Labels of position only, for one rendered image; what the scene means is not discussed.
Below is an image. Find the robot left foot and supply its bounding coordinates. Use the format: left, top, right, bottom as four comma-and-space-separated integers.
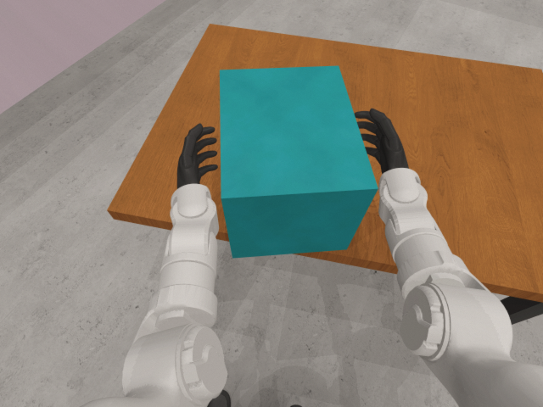
207, 390, 231, 407

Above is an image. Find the table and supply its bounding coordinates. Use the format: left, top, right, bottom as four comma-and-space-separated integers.
107, 24, 543, 325

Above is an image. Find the robot left hand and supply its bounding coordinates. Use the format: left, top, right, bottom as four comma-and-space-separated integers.
177, 123, 218, 189

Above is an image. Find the robot left upper arm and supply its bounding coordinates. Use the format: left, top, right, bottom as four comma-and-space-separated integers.
80, 323, 227, 407

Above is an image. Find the robot right upper arm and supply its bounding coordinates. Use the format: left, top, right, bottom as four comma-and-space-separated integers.
400, 282, 543, 407

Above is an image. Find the robot right forearm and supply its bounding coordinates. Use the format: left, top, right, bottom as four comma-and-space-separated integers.
378, 168, 512, 351

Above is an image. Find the carton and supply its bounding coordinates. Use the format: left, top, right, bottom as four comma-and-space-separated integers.
220, 66, 378, 258

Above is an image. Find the robot left forearm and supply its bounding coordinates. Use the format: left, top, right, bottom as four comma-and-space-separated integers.
122, 184, 219, 390

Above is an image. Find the robot right hand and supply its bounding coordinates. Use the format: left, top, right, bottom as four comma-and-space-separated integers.
355, 109, 409, 174

